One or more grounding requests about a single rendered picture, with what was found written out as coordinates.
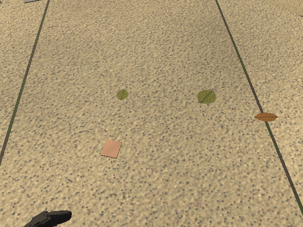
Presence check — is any robot left hand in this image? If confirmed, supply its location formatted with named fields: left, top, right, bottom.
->
left=23, top=210, right=72, bottom=227

